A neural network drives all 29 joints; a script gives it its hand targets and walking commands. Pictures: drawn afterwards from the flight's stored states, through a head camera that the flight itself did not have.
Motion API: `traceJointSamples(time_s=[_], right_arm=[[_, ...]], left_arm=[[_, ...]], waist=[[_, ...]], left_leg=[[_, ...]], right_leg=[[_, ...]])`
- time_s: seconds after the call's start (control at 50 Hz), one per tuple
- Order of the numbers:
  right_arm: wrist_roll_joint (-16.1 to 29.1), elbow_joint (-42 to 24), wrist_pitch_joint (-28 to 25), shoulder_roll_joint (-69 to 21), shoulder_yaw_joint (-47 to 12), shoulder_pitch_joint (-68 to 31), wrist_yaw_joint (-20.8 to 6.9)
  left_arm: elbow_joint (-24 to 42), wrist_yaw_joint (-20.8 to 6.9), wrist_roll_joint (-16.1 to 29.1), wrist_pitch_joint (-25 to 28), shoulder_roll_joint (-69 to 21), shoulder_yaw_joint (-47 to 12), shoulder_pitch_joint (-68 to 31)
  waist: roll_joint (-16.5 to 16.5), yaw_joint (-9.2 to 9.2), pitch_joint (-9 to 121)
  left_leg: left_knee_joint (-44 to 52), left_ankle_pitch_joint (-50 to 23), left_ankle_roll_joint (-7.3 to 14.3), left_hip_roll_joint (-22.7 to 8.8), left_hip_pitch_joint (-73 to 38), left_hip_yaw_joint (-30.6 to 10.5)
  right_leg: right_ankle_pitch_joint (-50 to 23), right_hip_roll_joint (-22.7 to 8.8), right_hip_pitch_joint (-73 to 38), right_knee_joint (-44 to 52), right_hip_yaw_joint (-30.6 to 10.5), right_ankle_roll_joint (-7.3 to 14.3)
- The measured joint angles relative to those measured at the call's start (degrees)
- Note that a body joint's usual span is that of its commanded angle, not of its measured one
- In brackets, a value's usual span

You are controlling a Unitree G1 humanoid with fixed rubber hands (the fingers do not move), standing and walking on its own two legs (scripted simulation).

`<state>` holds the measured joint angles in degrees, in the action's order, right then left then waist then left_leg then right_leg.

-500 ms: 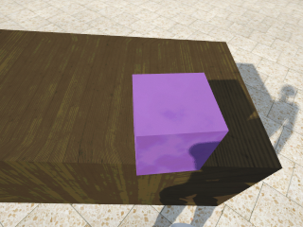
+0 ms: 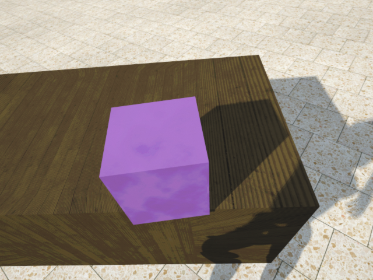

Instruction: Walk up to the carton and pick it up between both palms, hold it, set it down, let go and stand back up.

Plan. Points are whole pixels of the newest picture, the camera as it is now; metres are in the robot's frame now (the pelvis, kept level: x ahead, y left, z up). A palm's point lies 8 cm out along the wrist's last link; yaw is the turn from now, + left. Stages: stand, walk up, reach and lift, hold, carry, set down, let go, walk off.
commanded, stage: walk up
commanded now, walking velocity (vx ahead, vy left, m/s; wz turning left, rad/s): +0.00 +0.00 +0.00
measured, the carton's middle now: (162, 163) +0.39 +0.06 -0.01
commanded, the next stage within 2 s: stand in 0.68 s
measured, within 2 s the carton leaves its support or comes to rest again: neither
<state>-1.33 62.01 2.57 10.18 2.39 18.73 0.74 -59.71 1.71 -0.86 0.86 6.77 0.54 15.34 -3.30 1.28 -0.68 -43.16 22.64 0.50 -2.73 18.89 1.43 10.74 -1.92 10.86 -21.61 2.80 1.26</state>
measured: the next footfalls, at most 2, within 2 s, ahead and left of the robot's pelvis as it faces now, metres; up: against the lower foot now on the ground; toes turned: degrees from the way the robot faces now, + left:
left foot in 0.20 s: +0.00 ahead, +0.11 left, +0.00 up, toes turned +8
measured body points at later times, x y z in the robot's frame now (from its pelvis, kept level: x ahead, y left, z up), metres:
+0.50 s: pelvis +0.00 +0.00 +0.00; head +0.01 +0.00 +0.45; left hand -0.02 +0.21 -0.17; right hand -0.01 -0.20 -0.17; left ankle -0.04 +0.10 -0.75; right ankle +0.01 -0.10 -0.75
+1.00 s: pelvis +0.01 +0.02 +0.00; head +0.02 +0.03 +0.44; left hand -0.03 +0.22 -0.17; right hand -0.03 -0.18 -0.17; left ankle -0.04 +0.10 -0.75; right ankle +0.01 -0.10 -0.75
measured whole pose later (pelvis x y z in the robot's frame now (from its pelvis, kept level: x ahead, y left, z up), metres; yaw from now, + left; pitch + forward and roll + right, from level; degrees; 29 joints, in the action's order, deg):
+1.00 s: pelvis +0.01 +0.02 +0.00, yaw +1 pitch -2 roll +0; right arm -0.4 66.7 -2.0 5.1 -0.9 20.0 2.4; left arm -67.9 2.3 -0.3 0.6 6.0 -0.5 17.8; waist 0.4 -0.3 -2.2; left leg -19.7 15.0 3.5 2.6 3.3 3.6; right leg 11.9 -1.3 8.6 -22.1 3.2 -0.3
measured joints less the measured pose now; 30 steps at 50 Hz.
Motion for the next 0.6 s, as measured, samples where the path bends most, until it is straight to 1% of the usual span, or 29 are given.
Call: traceJointSamples(time_s=[0.04,0.1,0.16,0.2,0.24,0.28,0.36,0.48,0.6], right_arm=[[-0.09,0.52,-0.24,-0.25,-0.03,-0.14,0.09],[0.39,1.55,-0.32,-0.47,-0.17,0.16,0.53],[0.94,2.24,-0.58,-0.99,-0.56,0.13,1.18],[1.14,2.62,-1.19,-1.43,-0.94,-0.16,1.58],[0.98,3.30,-1.87,-2.71,-1.39,-0.58,1.79],[0.86,3.59,-2.45,-3.11,-1.77,-0.26,1.67],[0.66,3.90,-3.19,-3.65,-2.42,-0.66,1.61],[1.01,3.91,-3.69,-4.49,-2.82,-1.07,1.59],[0.94,4.40,-4.04,-4.67,-2.95,-0.19,1.44]], left_arm=[[-0.39,0.11,0.33,0.58,-0.23,-0.33,0.29],[-1.21,0.41,0.10,1.04,-0.52,-0.83,0.98],[-1.80,0.69,-0.25,0.84,-0.42,-1.05,1.12],[-2.14,0.78,-0.07,0.56,-0.16,-0.98,1.09],[-2.78,0.64,0.46,0.33,0.81,-0.68,1.11],[-3.09,0.51,0.79,0.25,0.99,-0.60,1.63],[-3.89,0.13,0.53,0.02,0.66,-0.67,1.99],[-5.42,0.02,0.37,-0.07,0.21,-0.85,2.57],[-6.57,0.25,0.47,-0.18,0.20,-0.78,2.80]], waist=[[-0.06,0.03,-0.40],[-0.26,-0.09,-0.43],[0.24,-0.38,-0.71],[0.78,-0.48,-1.06],[3.66,-1.10,-1.30],[4.61,-1.82,-0.61],[4.39,-2.43,-0.77],[3.03,-1.95,-1.42],[3.20,-1.63,-1.89]], left_leg=[[-0.81,-1.05,-0.03,0.35,-0.11,-0.45],[2.28,-1.01,-0.26,0.76,-2.50,-0.79],[9.55,-0.89,-0.14,1.26,-6.50,-0.61],[17.09,-6.44,0.10,1.36,-9.91,-0.35],[19.64,-7.80,0.17,2.36,-11.90,0.41],[20.45,-7.10,0.24,2.50,-12.74,0.67],[21.83,-7.20,0.69,3.02,-14.25,1.13],[22.82,-7.80,1.44,3.73,-14.94,1.58],[23.21,-7.99,1.84,4.15,-15.16,1.84]], right_leg=[[-0.70,0.86,-0.34,1.31,0.75,0.61],[-0.55,2.37,-0.23,1.43,1.69,1.34],[0.44,3.56,0.21,-0.01,2.70,1.84],[1.34,4.23,0.50,-1.45,3.43,1.92],[1.86,3.26,0.12,-2.26,2.76,1.54],[1.34,3.22,-0.86,-0.96,2.45,1.35],[0.82,2.80,-2.01,-0.03,1.92,1.00],[0.46,2.15,-2.30,0.29,1.37,0.22],[0.42,1.75,-2.24,0.18,1.01,-0.21]])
